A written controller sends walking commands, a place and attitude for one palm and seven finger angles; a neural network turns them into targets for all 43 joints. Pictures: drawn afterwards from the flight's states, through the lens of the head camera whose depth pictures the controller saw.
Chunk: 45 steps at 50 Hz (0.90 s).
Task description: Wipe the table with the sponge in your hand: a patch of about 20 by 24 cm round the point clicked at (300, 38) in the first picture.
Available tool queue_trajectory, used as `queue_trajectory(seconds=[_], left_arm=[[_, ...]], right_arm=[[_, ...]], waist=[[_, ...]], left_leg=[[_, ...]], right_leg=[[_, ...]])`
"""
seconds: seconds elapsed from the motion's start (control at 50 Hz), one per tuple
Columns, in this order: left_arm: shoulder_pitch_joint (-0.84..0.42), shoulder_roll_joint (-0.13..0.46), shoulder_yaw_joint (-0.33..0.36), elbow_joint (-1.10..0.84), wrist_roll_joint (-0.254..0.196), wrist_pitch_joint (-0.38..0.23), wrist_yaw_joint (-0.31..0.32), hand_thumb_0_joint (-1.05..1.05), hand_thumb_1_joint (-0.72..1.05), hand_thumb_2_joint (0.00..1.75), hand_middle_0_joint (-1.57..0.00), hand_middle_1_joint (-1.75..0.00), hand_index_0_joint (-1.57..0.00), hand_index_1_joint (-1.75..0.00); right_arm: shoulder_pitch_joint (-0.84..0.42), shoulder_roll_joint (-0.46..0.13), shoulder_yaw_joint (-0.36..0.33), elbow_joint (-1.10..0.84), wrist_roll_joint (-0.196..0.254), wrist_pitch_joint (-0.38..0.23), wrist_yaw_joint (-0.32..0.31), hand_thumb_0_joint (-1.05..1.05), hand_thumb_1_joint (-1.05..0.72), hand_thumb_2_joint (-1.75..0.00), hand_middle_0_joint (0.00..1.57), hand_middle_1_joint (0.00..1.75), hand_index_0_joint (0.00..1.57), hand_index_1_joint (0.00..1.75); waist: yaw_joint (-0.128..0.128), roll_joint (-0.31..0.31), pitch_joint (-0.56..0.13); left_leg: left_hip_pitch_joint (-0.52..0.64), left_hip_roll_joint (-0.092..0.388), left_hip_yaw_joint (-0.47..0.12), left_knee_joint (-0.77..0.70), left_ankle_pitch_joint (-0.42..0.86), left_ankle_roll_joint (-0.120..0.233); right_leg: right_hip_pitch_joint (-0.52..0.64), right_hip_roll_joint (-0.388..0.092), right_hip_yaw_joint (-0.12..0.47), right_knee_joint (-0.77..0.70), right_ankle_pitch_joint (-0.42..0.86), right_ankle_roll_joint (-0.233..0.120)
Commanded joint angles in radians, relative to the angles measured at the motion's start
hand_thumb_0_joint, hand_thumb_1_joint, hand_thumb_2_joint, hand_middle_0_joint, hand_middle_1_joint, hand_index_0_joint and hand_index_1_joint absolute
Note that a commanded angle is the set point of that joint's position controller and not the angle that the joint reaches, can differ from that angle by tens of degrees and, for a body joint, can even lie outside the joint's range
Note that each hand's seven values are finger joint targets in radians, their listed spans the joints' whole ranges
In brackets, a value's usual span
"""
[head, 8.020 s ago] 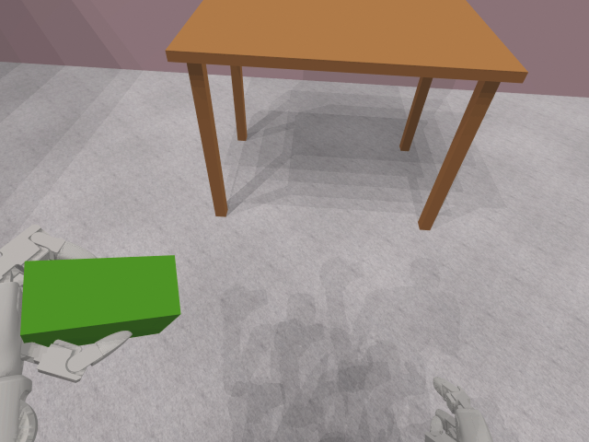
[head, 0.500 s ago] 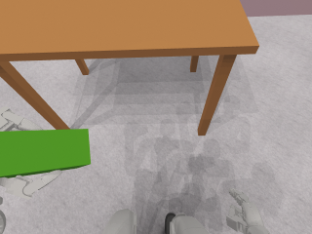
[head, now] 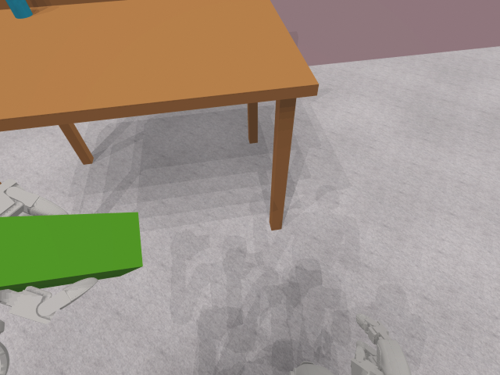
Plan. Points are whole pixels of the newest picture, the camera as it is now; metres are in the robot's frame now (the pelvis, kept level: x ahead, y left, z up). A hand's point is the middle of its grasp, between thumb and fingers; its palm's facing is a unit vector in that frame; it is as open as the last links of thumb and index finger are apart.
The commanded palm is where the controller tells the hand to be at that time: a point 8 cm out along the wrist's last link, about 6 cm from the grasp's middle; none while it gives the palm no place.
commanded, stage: turn to face it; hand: left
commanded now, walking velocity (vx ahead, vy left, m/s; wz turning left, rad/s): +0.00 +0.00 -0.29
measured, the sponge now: (91, 250) +0.21 +0.21 +0.16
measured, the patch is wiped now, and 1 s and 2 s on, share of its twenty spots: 0.00 0.00 0.00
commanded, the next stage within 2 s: take the last steps up to it in 0.16 s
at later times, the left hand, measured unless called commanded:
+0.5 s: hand (110, 255) +0.20 +0.17 +0.19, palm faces +0.30 -0.82 -0.49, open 10.2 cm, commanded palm +0.16 +0.21 +0.19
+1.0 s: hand (129, 216) +0.25 +0.18 +0.18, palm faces +0.33 -0.81 -0.49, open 10.2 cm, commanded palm +0.21 +0.22 +0.19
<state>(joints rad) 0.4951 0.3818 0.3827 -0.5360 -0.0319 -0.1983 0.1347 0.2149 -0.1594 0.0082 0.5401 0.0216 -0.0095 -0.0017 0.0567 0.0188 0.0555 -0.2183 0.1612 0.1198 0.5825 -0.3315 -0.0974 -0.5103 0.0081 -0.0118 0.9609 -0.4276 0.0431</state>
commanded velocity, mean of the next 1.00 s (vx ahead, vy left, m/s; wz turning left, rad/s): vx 0.23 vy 0.11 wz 0.01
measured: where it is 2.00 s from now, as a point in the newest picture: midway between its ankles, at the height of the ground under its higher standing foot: (254, 367)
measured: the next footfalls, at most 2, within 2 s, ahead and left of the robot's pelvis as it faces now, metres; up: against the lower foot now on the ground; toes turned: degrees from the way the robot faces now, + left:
right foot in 0.06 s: +0.07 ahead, -0.14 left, +0.00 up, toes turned -4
left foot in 0.38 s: +0.00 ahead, +0.06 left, +0.00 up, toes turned -2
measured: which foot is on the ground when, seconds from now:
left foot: down 0.00-0.06, up 0.08-0.36, down 0.38-0.64, up 0.66-1.00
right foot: up 0.00-0.04, down 0.06-0.40, up 0.42-0.62, down 0.64-1.00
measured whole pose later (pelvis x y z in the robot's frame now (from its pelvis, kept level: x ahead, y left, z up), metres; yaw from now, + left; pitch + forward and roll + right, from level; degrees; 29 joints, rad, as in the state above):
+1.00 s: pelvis +0.03 -0.05 +0.01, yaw -4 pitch +1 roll +2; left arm 0.54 0.37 0.38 -0.54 -0.01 -0.26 0.16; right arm 0.22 -0.25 -0.05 0.62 0.00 -0.05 -0.05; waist 0.01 -0.01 0.08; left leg -0.31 0.06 0.15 0.52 -0.23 0.00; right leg -0.18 -0.13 -0.13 0.54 -0.36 0.04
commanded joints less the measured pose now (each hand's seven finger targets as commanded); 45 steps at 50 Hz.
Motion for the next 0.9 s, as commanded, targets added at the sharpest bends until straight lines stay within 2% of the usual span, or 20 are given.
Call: queue_trajectory(seconds=[0.0,0.02,0.04,0.06,0.1,0.16,0.24,0.32,0.34,0.38,0.42,0.48,0.58,0.6,0.62,0.64,0.68,0.7,0.76,0.88], left_arm=[[-0.192,0.126,0.058,-0.138,0.006,-0.055,0.024,0.00,0.10,1.30,-1.20,-1.60,-1.20,-1.60],[-0.257,0.140,0.054,-0.136,0.016,-0.055,0.024,0.00,0.10,1.30,-1.20,-1.60,-1.20,-1.60],[-0.275,0.195,0.088,-0.106,0.021,-0.057,0.029,0.00,0.10,1.30,-1.20,-1.60,-1.20,-1.60],[-0.229,0.245,0.145,-0.063,0.021,-0.054,0.036,0.00,0.10,1.30,-1.20,-1.60,-1.20,-1.60],[-0.181,0.222,0.129,-0.113,0.001,-0.058,0.025,0.00,0.10,1.30,-1.20,-1.60,-1.20,-1.60],[0.015,0.222,0.195,-0.206,-0.022,-0.093,0.024,0.00,0.10,1.30,-1.20,-1.60,-1.20,-1.60],[0.058,0.242,0.232,-0.322,-0.022,-0.116,0.040,0.00,0.10,1.30,-1.20,-1.60,-1.20,-1.60],[0.121,0.208,0.201,-0.257,-0.005,-0.097,0.052,0.00,0.10,1.30,-1.20,-1.60,-1.20,-1.60],[0.112,0.191,0.180,-0.249,-0.006,-0.099,0.049,0.00,0.10,1.30,-1.20,-1.60,-1.20,-1.60],[0.087,0.171,0.166,-0.240,0.003,-0.110,0.045,0.00,0.10,1.30,-1.20,-1.60,-1.20,-1.60],[0.043,0.191,0.174,-0.128,0.020,-0.103,0.043,0.00,0.10,1.30,-1.20,-1.60,-1.20,-1.60],[-0.055,0.104,0.051,-0.110,0.028,-0.094,0.025,0.00,0.10,1.30,-1.20,-1.60,-1.20,-1.60],[-0.204,0.113,-0.005,-0.141,0.042,-0.083,0.028,0.00,0.10,1.30,-1.20,-1.60,-1.20,-1.60],[-0.205,0.146,0.021,-0.118,0.049,-0.085,0.032,0.00,0.10,1.30,-1.20,-1.60,-1.20,-1.60],[-0.218,0.194,0.056,-0.122,0.050,-0.086,0.038,0.00,0.10,1.30,-1.20,-1.60,-1.20,-1.60],[-0.231,0.230,0.097,-0.137,0.031,-0.093,0.043,0.00,0.10,1.30,-1.20,-1.60,-1.20,-1.60],[-0.191,0.230,0.118,-0.122,0.023,-0.097,0.030,0.00,0.10,1.30,-1.20,-1.60,-1.20,-1.60],[-0.110,0.224,0.132,-0.131,0.020,-0.106,0.024,0.00,0.10,1.30,-1.20,-1.60,-1.20,-1.60],[0.001,0.201,0.163,-0.127,0.010,-0.132,0.017,0.00,0.10,1.30,-1.20,-1.60,-1.20,-1.60],[0.010,0.149,0.119,-0.148,0.006,-0.112,0.044,0.00,0.10,1.30,-1.20,-1.60,-1.20,-1.60]], right_arm=[[-0.041,-0.185,-0.069,-0.105,0.008,-0.098,-0.014,0.00,-0.90,-0.90,0.20,0.30,0.20,0.30],[-0.033,-0.176,-0.071,-0.094,0.010,-0.107,-0.013,0.00,-0.90,-0.90,0.20,0.30,0.20,0.30],[-0.057,-0.149,-0.068,-0.099,0.007,-0.113,-0.016,0.00,-0.90,-0.90,0.20,0.30,0.20,0.30],[-0.121,-0.148,-0.058,-0.108,-0.005,-0.117,-0.023,0.00,-0.90,-0.90,0.20,0.30,0.20,0.30],[-0.138,-0.154,-0.068,-0.102,-0.001,-0.096,-0.028,0.00,-0.90,-0.90,0.20,0.30,0.20,0.30],[-0.160,-0.110,-0.029,-0.099,-0.007,-0.044,-0.011,0.00,-0.90,-0.90,0.20,0.30,0.20,0.30],[-0.151,-0.129,-0.049,-0.119,-0.015,-0.054,-0.019,0.00,-0.90,-0.90,0.20,0.30,0.20,0.30],[-0.083,-0.145,-0.053,-0.088,-0.015,-0.062,-0.031,0.00,-0.90,-0.90,0.20,0.30,0.20,0.30],[-0.076,-0.163,-0.064,-0.092,-0.017,-0.066,-0.040,0.00,-0.90,-0.90,0.20,0.30,0.20,0.30],[-0.093,-0.197,-0.073,-0.102,-0.016,-0.074,-0.048,0.00,-0.90,-0.90,0.20,0.30,0.20,0.30],[-0.104,-0.164,-0.065,-0.067,-0.021,-0.090,-0.057,0.00,-0.90,-0.90,0.20,0.30,0.20,0.30],[-0.079,-0.188,-0.078,-0.050,-0.007,-0.111,-0.049,0.00,-0.90,-0.90,0.20,0.30,0.20,0.30],[-0.083,-0.184,-0.062,-0.039,-0.015,-0.126,-0.060,0.00,-0.90,-0.90,0.20,0.30,0.20,0.30],[-0.077,-0.169,-0.062,-0.031,-0.016,-0.124,-0.060,0.00,-0.90,-0.90,0.20,0.30,0.20,0.30],[-0.077,-0.148,-0.065,-0.041,-0.016,-0.119,-0.059,0.00,-0.90,-0.90,0.20,0.30,0.20,0.30],[-0.115,-0.162,-0.068,-0.046,-0.018,-0.119,-0.057,0.00,-0.90,-0.90,0.20,0.30,0.20,0.30],[-0.115,-0.174,-0.087,-0.035,-0.015,-0.106,-0.049,0.00,-0.90,-0.90,0.20,0.30,0.20,0.30],[-0.118,-0.151,-0.070,-0.033,-0.020,-0.087,-0.046,0.00,-0.90,-0.90,0.20,0.30,0.20,0.30],[-0.112,-0.114,-0.052,-0.042,-0.019,-0.054,-0.036,0.00,-0.90,-0.90,0.20,0.30,0.20,0.30],[-0.100,-0.110,-0.063,-0.076,-0.022,-0.086,-0.042,0.00,-0.90,-0.90,0.20,0.30,0.20,0.30]], waist=[[-0.044,0.149,-0.062],[-0.057,0.007,-0.090],[-0.057,-0.278,-0.107],[-0.031,-0.364,-0.111],[-0.033,-0.272,-0.121],[-0.035,-0.107,-0.229],[-0.029,-0.124,-0.270],[-0.065,-0.061,-0.272],[-0.068,0.003,-0.239],[-0.059,0.287,-0.134],[-0.082,0.257,-0.054],[-0.071,0.192,-0.015],[-0.065,0.173,-0.052],[-0.061,0.039,-0.082],[-0.062,-0.232,-0.105],[-0.043,-0.277,-0.090],[-0.051,-0.142,-0.029],[-0.053,-0.076,-0.001],[-0.063,-0.111,-0.082],[-0.031,-0.201,-0.145]], left_leg=[[-0.108,0.120,0.008,0.027,0.123,0.114],[-0.109,0.064,0.024,0.189,0.088,0.085],[-0.267,-0.052,0.030,0.402,-0.190,0.045],[-0.357,-0.100,-0.062,0.603,-0.320,0.038],[-0.282,-0.069,-0.172,0.688,-0.201,0.044],[-0.250,-0.082,-0.130,0.505,-0.134,0.041],[-0.159,-0.120,-0.078,0.221,-0.151,0.057],[0.042,-0.145,-0.045,-0.131,-0.054,0.099],[0.073,-0.097,-0.092,-0.227,-0.106,0.128],[0.123,0.172,-0.429,-0.368,-0.151,0.256],[-0.082,0.198,-0.431,-0.399,-0.228,0.322],[-0.064,0.094,-0.225,-0.305,-0.045,0.260],[-0.129,0.029,-0.154,-0.108,0.070,0.201],[-0.230,-0.012,-0.104,0.049,0.024,0.179],[-0.406,-0.128,-0.015,0.303,-0.098,0.124],[-0.488,-0.137,-0.085,0.515,-0.193,0.099],[-0.449,-0.072,-0.180,0.637,-0.096,0.085],[-0.431,-0.057,-0.173,0.629,-0.039,0.083],[-0.357,-0.042,-0.111,0.422,0.022,0.077],[-0.170,-0.117,0.054,0.039,0.046,0.097]], right_leg=[[0.302,0.024,-0.131,-0.413,0.159,0.022],[0.343,-0.046,-0.045,-0.523,0.284,-0.011],[0.413,-0.221,0.245,-0.582,0.556,-0.107],[0.365,-0.360,0.458,-0.616,0.722,-0.192],[0.263,-0.336,0.482,-0.648,0.431,-0.199],[0.362,-0.257,0.263,-0.568,0.451,-0.202],[0.379,-0.261,0.310,-0.610,0.414,-0.221],[0.317,-0.204,0.266,-0.615,0.111,-0.155],[0.263,-0.153,0.237,-0.564,0.008,-0.127],[0.028,0.022,0.003,-0.232,-0.090,-0.055],[0.004,-0.009,-0.006,0.063,-0.056,-0.042],[0.053,-0.026,-0.089,-0.105,-0.029,-0.019],[0.372,-0.044,-0.133,-0.528,0.097,-0.033],[0.486,-0.151,0.012,-0.580,0.118,-0.082],[0.578,-0.366,0.358,-0.657,0.160,-0.177],[0.561,-0.495,0.491,-0.723,0.226,-0.239],[0.377,-0.485,0.458,-0.768,0.016,-0.259],[0.320,-0.443,0.348,-0.761,0.075,-0.244],[0.362,-0.355,0.075,-0.702,0.311,-0.189],[0.442,-0.318,0.049,-0.615,0.440,-0.166]])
